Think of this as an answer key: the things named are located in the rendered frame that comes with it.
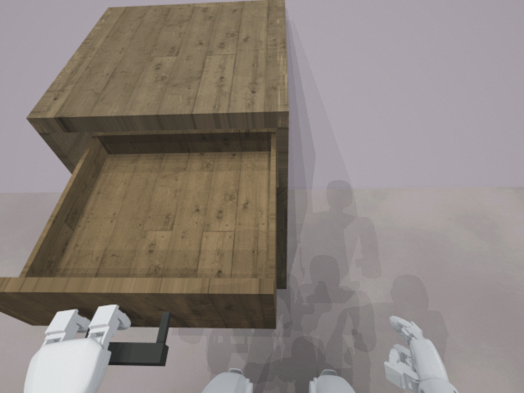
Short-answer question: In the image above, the robot left hand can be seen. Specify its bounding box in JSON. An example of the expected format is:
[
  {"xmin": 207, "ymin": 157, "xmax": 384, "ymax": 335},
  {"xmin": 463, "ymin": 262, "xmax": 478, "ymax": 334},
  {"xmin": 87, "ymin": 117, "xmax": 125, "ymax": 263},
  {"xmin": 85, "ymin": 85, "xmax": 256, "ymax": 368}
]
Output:
[{"xmin": 24, "ymin": 305, "xmax": 131, "ymax": 393}]

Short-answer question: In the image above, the right robot shin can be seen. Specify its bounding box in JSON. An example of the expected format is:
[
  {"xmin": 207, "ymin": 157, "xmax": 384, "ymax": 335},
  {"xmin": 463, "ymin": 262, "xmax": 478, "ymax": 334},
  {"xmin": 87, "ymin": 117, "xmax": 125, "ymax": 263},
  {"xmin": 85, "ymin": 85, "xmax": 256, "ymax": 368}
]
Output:
[{"xmin": 320, "ymin": 369, "xmax": 337, "ymax": 376}]

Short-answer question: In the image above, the handle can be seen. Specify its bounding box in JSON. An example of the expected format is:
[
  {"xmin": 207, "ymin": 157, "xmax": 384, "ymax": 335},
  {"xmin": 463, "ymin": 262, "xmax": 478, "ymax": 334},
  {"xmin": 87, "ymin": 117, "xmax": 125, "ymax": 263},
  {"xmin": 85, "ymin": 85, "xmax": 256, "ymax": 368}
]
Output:
[{"xmin": 85, "ymin": 311, "xmax": 171, "ymax": 366}]

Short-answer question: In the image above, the right robot thigh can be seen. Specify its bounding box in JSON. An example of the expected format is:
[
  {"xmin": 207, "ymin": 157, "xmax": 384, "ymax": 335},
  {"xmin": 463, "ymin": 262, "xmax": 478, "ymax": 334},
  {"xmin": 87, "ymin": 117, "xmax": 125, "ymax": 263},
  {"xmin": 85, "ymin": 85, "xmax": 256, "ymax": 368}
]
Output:
[{"xmin": 309, "ymin": 375, "xmax": 355, "ymax": 393}]

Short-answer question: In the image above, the robot right hand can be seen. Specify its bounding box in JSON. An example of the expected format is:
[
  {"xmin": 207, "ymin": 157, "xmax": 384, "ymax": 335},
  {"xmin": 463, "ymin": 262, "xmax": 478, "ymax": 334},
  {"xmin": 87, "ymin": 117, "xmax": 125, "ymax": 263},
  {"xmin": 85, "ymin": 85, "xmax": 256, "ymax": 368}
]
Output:
[{"xmin": 384, "ymin": 316, "xmax": 449, "ymax": 393}]

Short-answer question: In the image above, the cabinet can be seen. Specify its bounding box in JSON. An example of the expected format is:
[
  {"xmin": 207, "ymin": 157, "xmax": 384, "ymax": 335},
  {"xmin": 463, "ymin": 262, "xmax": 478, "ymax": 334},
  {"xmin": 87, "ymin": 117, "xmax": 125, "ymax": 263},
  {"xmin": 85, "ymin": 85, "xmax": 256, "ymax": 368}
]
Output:
[{"xmin": 26, "ymin": 0, "xmax": 289, "ymax": 289}]

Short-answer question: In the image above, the drawer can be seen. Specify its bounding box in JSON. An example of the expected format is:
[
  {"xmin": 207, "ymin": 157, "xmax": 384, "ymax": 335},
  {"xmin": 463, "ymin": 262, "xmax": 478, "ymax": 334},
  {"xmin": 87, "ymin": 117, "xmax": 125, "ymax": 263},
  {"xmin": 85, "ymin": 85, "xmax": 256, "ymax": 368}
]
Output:
[{"xmin": 0, "ymin": 129, "xmax": 277, "ymax": 329}]

